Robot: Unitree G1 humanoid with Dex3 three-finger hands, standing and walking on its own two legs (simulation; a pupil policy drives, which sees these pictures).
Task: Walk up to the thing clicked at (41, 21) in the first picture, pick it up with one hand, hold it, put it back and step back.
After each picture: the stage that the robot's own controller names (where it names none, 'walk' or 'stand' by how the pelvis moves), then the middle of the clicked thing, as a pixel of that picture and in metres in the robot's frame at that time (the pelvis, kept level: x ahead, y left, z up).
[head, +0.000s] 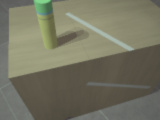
stand; (47, 25) +0.63 +0.17 +0.06
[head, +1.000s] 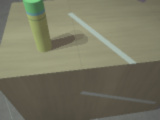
rise first; (39, 26) +0.57 +0.21 +0.08
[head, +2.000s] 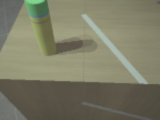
stand; (43, 28) +0.53 +0.16 +0.09
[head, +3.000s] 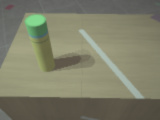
stand; (42, 46) +0.49 +0.17 +0.05
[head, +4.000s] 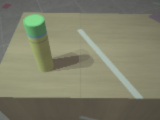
stand; (40, 46) +0.48 +0.18 +0.05
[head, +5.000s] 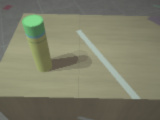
stand; (39, 47) +0.49 +0.18 +0.05
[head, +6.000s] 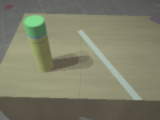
stand; (40, 47) +0.49 +0.18 +0.05
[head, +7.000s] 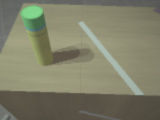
rise first; (39, 40) +0.49 +0.18 +0.06
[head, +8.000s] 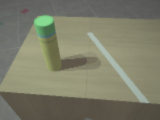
go down; (49, 46) +0.50 +0.17 +0.06
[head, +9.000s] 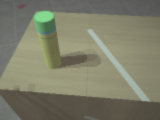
go down; (49, 43) +0.50 +0.16 +0.07
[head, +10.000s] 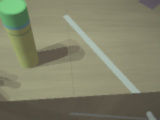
go down; (22, 39) +0.46 +0.17 +0.09
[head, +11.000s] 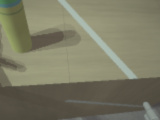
close in; (14, 20) +0.50 +0.17 +0.11
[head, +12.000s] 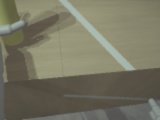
close; (2, 5) +0.53 +0.18 +0.14
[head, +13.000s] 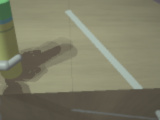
lift; (4, 41) +0.43 +0.22 +0.12
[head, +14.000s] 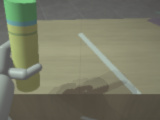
lift; (25, 49) +0.34 +0.16 +0.22
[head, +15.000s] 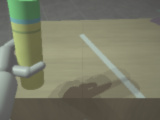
hold; (29, 47) +0.34 +0.15 +0.22
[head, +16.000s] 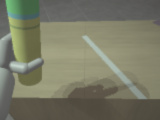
hold; (27, 42) +0.34 +0.16 +0.24
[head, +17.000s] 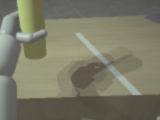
crouch; (32, 16) +0.43 +0.14 +0.26
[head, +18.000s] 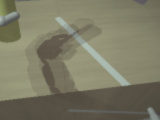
lower; out of the picture +0.53 +0.18 +0.21
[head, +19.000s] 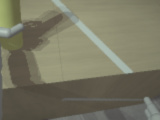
lower; (7, 9) +0.53 +0.16 +0.13
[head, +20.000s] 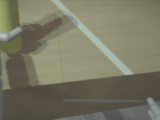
lower; (6, 12) +0.52 +0.17 +0.12
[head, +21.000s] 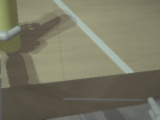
lower; (4, 11) +0.53 +0.17 +0.12
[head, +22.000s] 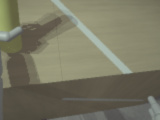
rest; (5, 12) +0.53 +0.17 +0.12
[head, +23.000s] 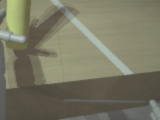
withdraw; (18, 9) +0.56 +0.14 +0.11
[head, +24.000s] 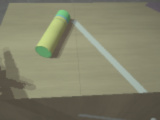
sink last; (54, 32) +0.61 +0.11 +0.01
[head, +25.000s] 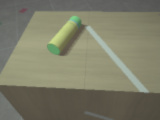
stand; (65, 34) +0.66 +0.13 +0.00
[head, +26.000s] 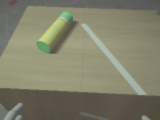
stand; (56, 30) +0.66 +0.15 +0.00
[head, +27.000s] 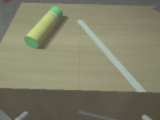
stand; (45, 26) +0.66 +0.19 +0.02
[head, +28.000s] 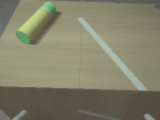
stand; (38, 21) +0.68 +0.23 +0.03
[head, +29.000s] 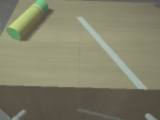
stand; (29, 18) +0.70 +0.27 +0.03
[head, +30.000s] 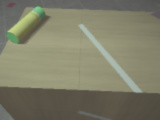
stand; (27, 23) +0.72 +0.31 +0.00
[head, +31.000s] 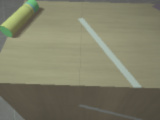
walk; (20, 16) +0.75 +0.34 -0.03
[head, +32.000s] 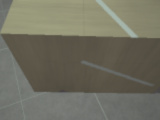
walk; out of the picture +0.95 +0.37 -0.01
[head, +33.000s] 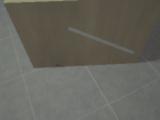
walk; (20, 15) +1.28 +0.62 -0.43
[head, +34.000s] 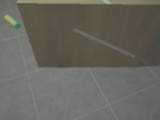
stand; (12, 21) +1.64 +0.90 -0.73
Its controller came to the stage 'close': yes
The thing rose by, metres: 0.22
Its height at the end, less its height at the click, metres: -0.80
